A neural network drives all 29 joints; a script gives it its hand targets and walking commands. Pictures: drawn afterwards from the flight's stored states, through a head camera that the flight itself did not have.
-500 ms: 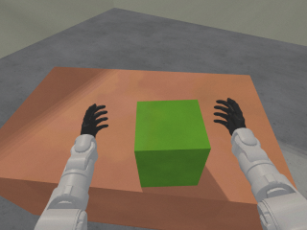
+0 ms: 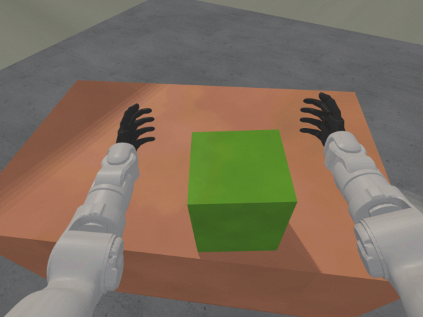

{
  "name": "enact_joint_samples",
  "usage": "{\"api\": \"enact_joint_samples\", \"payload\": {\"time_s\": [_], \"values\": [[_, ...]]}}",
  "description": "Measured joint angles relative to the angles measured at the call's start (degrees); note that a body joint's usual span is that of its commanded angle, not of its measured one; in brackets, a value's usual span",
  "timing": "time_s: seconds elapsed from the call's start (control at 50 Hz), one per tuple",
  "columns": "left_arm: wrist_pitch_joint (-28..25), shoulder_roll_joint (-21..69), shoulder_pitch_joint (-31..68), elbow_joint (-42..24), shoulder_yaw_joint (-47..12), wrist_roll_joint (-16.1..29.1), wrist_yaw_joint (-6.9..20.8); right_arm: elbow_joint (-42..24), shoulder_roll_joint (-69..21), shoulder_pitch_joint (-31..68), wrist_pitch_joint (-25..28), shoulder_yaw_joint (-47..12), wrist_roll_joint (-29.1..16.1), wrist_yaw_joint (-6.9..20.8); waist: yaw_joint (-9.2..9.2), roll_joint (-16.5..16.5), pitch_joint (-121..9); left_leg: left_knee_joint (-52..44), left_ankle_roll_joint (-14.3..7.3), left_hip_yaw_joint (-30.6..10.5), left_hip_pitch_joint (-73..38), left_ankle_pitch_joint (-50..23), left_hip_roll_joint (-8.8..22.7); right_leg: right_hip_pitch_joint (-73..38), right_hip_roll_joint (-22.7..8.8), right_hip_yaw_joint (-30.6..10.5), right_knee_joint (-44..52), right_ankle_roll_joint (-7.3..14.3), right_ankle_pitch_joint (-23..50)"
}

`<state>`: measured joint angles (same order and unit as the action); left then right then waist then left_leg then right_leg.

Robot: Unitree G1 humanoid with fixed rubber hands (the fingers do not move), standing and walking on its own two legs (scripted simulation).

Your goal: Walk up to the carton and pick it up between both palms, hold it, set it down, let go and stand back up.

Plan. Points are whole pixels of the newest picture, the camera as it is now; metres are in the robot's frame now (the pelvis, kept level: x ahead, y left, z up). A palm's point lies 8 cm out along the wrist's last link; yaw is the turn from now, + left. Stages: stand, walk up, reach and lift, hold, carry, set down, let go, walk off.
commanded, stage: reach and lift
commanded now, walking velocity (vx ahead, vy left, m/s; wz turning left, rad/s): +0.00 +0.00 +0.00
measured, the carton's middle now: (236, 194) +0.42 +0.01 -0.07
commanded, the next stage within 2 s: none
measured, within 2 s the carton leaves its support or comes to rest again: neither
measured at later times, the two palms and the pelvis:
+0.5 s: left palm (142, 185) +0.39 +0.23 -0.01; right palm (307, 176) +0.43 -0.15 +0.00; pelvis -0.02 +0.00 -0.04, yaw +1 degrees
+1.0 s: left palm (156, 191) +0.39 +0.21 -0.04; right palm (301, 181) +0.43 -0.14 -0.03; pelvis -0.02 -0.01 -0.07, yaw +1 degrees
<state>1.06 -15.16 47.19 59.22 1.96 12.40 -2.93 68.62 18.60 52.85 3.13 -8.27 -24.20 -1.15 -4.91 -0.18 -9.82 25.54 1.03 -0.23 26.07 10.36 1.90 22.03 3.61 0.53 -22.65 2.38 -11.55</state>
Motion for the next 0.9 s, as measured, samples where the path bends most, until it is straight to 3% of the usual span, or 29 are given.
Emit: {"api": "enact_joint_samples", "payload": {"time_s": [0.24,0.54,0.68,0.9], "values": [[-12.6,1.1,-0.3,12.1,-0.2,1.1,1.5,6.5,-2.9,-1.0,8.0,-1.7,0.6,0.3,0.91,0.6,-3.4,5.6,0.2,-0.7,9.1,1.8,-0.1,9.2,-0.1,0.8,-6.4,0.1,-2.5],[-27.0,2.1,4.9,26.1,-2.0,3.9,1.2,14.9,-6.8,1.3,19.5,3.3,6.6,-0.4,1.76,0.2,-6.7,19.7,0.4,-1.8,29.6,5.5,-0.4,29.9,-0.5,2.3,-21.6,0.1,-7.2],[-29.3,3.7,6.0,25.7,-0.8,2.3,0.5,14.2,-7.1,1.9,22.2,4.1,7.1,-1.2,1.77,0.5,-6.7,25.8,0.5,-1.8,35.8,7.6,-0.4,36.2,-0.4,2.4,-28.0,0.2,-9.5],[-29.3,4.3,5.4,24.0,0.9,0.6,-0.4,12.9,-7.6,2.6,21.7,3.8,7.1,-2.4,1.79,0.8,-7.4,28.7,0.6,-1.3,37.5,9.2,-0.5,38.5,-0.6,2.1,-31.9,0.4,-11.4]]}}
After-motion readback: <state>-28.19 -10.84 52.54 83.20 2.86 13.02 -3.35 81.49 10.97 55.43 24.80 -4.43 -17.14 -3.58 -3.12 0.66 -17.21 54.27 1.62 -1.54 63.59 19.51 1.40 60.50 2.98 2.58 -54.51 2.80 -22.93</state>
